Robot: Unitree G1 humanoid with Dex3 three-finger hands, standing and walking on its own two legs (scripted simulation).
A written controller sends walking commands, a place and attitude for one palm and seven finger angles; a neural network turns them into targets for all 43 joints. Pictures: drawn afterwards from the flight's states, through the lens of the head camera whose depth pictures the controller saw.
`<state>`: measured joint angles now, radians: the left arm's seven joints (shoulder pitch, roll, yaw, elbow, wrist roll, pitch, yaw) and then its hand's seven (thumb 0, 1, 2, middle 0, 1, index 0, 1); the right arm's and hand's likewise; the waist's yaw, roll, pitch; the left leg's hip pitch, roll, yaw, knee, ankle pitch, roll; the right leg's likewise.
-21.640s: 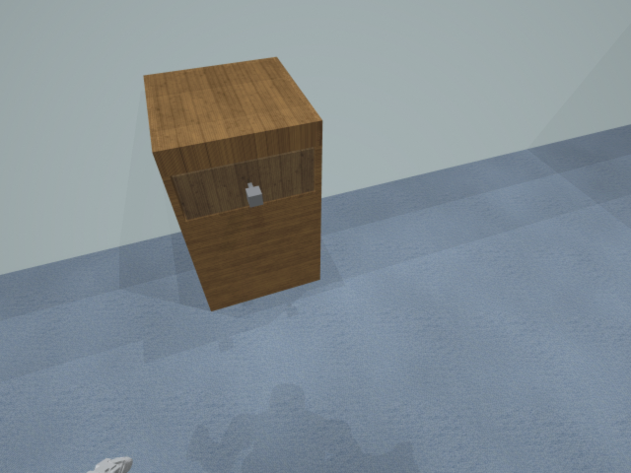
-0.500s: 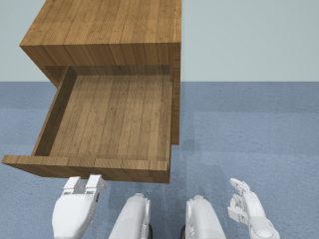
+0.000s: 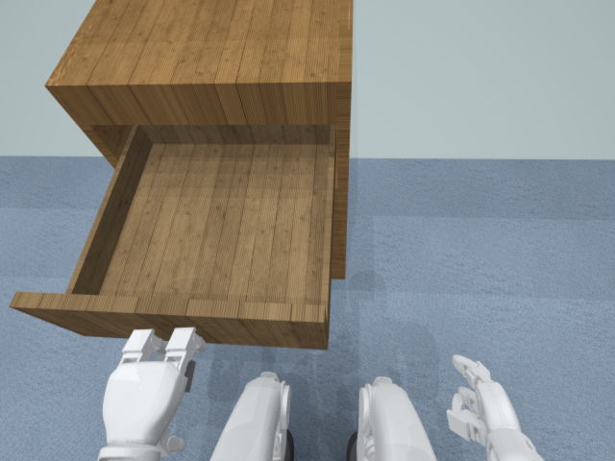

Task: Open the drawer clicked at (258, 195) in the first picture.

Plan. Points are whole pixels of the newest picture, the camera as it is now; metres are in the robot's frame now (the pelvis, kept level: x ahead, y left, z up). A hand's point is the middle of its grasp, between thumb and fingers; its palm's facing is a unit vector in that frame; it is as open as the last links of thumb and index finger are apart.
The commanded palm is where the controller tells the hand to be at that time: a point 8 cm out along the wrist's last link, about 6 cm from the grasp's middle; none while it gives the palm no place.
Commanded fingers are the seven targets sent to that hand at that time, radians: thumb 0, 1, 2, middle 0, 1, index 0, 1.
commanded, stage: lift the hand off the handle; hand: left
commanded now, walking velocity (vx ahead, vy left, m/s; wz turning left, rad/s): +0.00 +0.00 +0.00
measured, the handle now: (177, 358) +0.25 +0.20 -0.05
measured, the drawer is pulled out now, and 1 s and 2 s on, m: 0.30 0.30 0.30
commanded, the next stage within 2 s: none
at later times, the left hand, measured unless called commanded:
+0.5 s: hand (167, 390) +0.21 +0.21 -0.05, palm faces -0.11 -0.09 -0.99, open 13.7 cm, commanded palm +0.20 +0.20 +0.00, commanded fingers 0.00 -0.50 0.30 -0.30 -1.20 -0.30 -1.20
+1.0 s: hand (143, 385) +0.21 +0.22 -0.01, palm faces -0.11 -0.12 -0.99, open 13.5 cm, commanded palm +0.20 +0.21 +0.04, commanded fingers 0.00 -0.50 0.30 -0.30 -1.20 -0.30 -1.20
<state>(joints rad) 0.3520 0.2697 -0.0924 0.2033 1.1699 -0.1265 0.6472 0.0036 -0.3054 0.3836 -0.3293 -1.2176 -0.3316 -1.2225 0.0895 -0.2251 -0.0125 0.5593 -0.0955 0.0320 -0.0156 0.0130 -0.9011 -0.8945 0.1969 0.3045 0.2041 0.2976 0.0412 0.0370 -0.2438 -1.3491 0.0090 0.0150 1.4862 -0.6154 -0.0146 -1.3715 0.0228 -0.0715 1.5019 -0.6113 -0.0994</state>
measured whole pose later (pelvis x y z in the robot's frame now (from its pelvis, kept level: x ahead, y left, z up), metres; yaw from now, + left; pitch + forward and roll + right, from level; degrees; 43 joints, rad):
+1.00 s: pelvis +0.01 +0.01 +0.04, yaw -1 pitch +23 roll +0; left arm 0.39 0.29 -0.11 0.17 1.12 -0.08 0.62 0.00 -0.48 0.30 -0.32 -1.20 -0.38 -1.21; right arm 0.12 -0.23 -0.01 0.54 -0.09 0.05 -0.02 0.01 -0.90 -0.89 0.20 0.30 0.20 0.30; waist 0.03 0.05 -0.22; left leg -1.16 0.01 0.01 1.33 -0.58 0.01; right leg -1.17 0.03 -0.06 1.32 -0.56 -0.07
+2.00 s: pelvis +0.03 +0.02 +0.09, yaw -2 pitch +16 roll +1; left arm 0.52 0.28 -0.16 -0.02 1.10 -0.04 0.56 0.00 -0.48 0.30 -0.32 -1.20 -0.32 -1.20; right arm 0.18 -0.23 0.00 0.45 -0.07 0.09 0.04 0.01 -0.90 -0.89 0.20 0.30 0.20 0.30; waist 0.04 0.06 -0.21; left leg -0.86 0.00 0.03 1.11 -0.53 0.01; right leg -0.88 0.04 -0.03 1.11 -0.52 -0.06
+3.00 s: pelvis +0.04 +0.02 +0.12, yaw -3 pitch +10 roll +1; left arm 0.56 0.32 -0.09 -0.14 1.04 -0.03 0.51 0.00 -0.49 0.30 -0.32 -1.20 -0.32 -1.20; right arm 0.17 -0.24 -0.02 0.49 -0.05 0.10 0.05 0.01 -0.90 -0.89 0.20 0.30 0.20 0.30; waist 0.07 0.09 -0.15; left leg -0.60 0.00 0.05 0.89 -0.46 0.02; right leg -0.63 0.04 0.00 0.91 -0.44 -0.05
